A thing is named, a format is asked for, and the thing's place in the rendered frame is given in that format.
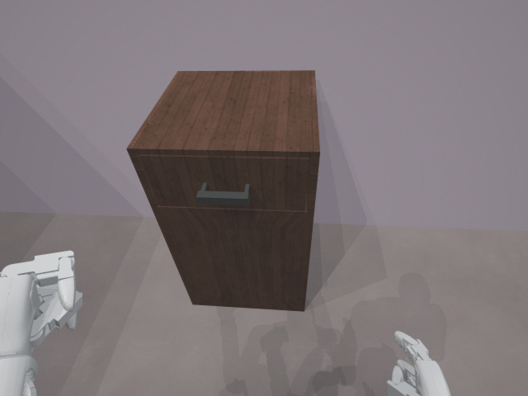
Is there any robot right hand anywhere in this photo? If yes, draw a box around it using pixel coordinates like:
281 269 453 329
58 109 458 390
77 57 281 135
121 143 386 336
387 331 451 396

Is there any cabinet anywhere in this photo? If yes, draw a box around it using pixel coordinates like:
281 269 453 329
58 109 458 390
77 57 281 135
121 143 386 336
127 70 320 312

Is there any robot left hand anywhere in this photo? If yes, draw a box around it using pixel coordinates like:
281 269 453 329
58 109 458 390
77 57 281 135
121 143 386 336
0 251 83 356

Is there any handle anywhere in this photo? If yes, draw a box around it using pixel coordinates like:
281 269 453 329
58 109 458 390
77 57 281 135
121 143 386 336
196 182 250 205

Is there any drawer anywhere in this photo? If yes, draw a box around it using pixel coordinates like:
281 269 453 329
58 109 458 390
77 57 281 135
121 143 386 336
139 154 309 210

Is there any left robot forearm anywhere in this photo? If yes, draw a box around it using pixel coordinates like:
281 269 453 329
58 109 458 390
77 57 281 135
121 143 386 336
0 355 39 396

